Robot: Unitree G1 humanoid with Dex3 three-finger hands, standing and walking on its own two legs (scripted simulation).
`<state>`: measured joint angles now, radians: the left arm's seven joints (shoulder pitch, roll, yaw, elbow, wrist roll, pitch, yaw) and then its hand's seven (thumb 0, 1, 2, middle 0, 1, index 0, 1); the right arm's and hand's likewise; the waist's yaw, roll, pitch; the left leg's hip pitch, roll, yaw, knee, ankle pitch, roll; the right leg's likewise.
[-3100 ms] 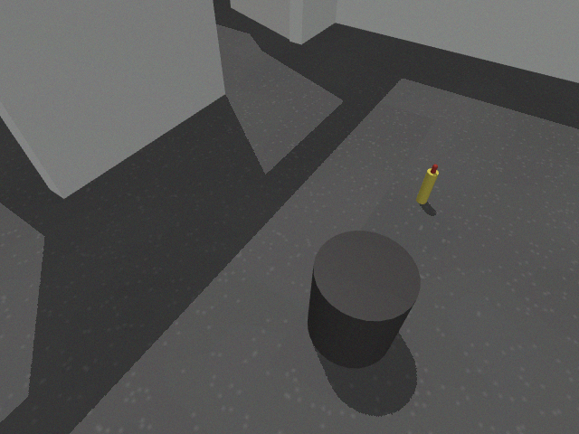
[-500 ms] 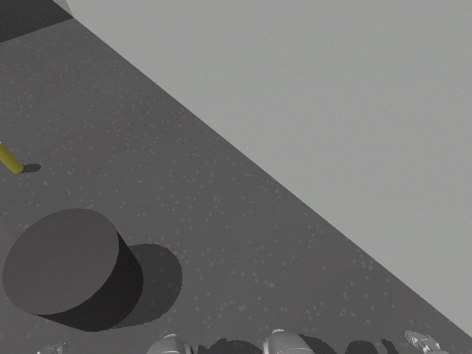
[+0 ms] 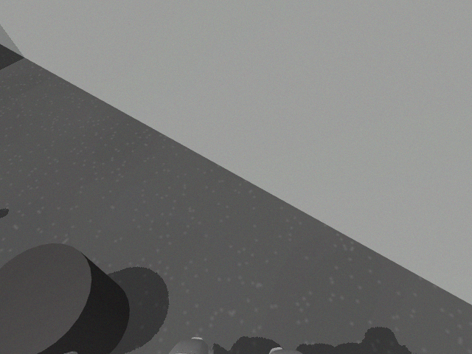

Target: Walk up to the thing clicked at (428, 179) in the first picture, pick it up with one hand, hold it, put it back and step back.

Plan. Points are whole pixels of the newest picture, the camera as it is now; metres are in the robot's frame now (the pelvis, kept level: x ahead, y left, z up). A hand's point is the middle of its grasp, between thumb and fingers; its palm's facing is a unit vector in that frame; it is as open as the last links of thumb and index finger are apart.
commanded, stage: walk up
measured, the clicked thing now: out of the picture +0.72 +1.25 -0.63
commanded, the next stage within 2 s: stand in 1.30 s
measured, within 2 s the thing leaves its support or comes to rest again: neither
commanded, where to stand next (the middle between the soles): +0.05 +0.02 m, yaw -9 degrees
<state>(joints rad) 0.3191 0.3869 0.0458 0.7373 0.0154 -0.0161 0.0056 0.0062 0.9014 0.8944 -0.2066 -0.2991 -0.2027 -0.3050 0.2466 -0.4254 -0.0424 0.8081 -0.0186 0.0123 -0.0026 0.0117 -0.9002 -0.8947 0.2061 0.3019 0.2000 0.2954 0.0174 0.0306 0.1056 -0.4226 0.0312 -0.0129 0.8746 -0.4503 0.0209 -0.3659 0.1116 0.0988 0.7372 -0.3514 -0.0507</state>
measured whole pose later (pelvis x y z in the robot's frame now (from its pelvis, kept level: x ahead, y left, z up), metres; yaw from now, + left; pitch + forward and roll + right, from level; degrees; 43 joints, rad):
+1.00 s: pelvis -0.01 +0.02 +0.02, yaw -12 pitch -2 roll +1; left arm 0.12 0.37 0.00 1.06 0.00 -0.04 0.01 0.01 0.90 0.89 -0.21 -0.30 -0.20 -0.30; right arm 0.13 -0.37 -0.03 1.06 0.00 0.01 0.02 0.01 -0.90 -0.89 0.21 0.30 0.20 0.30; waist -0.02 0.00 0.07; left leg -0.23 0.06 0.10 0.56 -0.29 -0.01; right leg -0.26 0.01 0.14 0.57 -0.28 0.04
